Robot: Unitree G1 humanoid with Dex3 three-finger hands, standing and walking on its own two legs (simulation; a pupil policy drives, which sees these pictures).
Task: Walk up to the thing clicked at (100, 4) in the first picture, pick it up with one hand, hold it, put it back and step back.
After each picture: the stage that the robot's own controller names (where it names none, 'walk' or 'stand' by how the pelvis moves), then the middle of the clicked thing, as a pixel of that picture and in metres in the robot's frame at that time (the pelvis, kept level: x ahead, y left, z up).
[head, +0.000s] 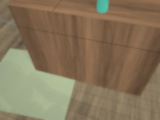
stand; (102, 1) +0.90 -0.06 +0.02
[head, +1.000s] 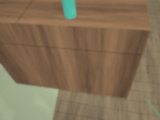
walk; (69, 6) +0.79 +0.16 +0.04
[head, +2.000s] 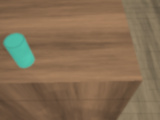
stand; (20, 51) +0.41 +0.28 +0.05
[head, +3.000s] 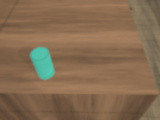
stand; (43, 63) +0.41 +0.20 +0.03
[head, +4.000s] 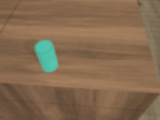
stand; (47, 56) +0.43 +0.19 +0.02
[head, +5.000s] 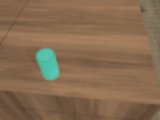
stand; (48, 64) +0.41 +0.19 +0.02
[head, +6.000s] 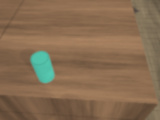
stand; (43, 67) +0.40 +0.20 +0.02
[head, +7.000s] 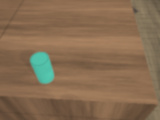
stand; (43, 68) +0.40 +0.20 +0.02
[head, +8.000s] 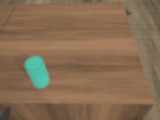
rise first; (38, 72) +0.38 +0.23 +0.02
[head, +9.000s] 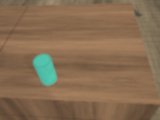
go down; (45, 70) +0.39 +0.22 +0.02
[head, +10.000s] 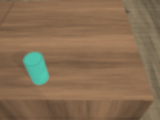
go down; (37, 69) +0.39 +0.21 +0.03
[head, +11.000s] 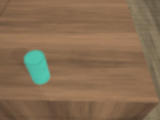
go down; (38, 68) +0.38 +0.20 +0.04
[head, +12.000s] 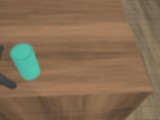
close in; (26, 62) +0.39 +0.21 +0.05
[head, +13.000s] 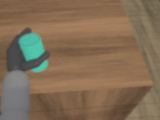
close; (34, 53) +0.42 +0.19 +0.08
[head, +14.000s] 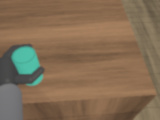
lift; (28, 67) +0.36 +0.20 +0.08
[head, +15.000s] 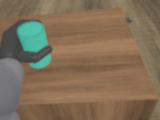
lift; (35, 46) +0.34 +0.16 +0.23
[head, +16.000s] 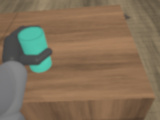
hold; (36, 50) +0.34 +0.17 +0.20
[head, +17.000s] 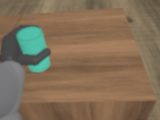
hold; (34, 50) +0.34 +0.18 +0.21
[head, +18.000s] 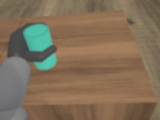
crouch; (41, 47) +0.34 +0.16 +0.22
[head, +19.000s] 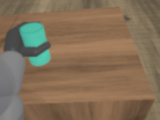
crouch; (36, 44) +0.38 +0.18 +0.20
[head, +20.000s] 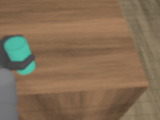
lower; (20, 56) +0.41 +0.23 +0.06
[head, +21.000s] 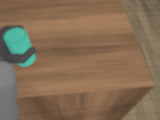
lower; (21, 48) +0.43 +0.22 +0.08
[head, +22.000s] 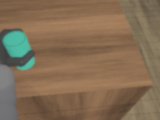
lower; (20, 51) +0.42 +0.22 +0.08
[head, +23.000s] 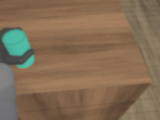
lower; (19, 49) +0.43 +0.22 +0.08
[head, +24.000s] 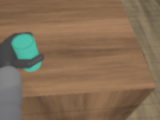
open; (27, 53) +0.41 +0.21 +0.07
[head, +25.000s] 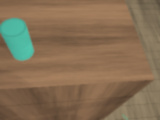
sink last; (18, 40) +0.43 +0.20 +0.09
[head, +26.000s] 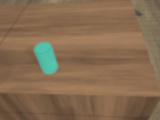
sink last; (46, 58) +0.43 +0.21 +0.06
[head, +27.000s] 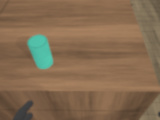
stand; (41, 52) +0.43 +0.21 +0.07
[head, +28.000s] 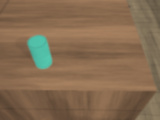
stand; (40, 52) +0.44 +0.21 +0.06
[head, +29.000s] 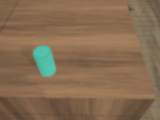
walk; (45, 61) +0.43 +0.20 +0.02
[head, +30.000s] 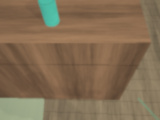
walk; (49, 11) +0.62 +0.20 +0.04
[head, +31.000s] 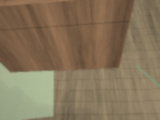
walk; out of the picture +0.93 +0.22 +0.04
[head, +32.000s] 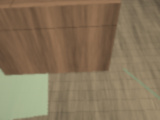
stand; out of the picture +1.07 +0.23 +0.03
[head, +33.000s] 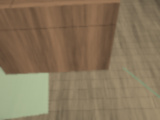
stand; out of the picture +1.07 +0.23 +0.01
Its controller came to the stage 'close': yes
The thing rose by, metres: 0.20
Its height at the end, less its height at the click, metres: +0.00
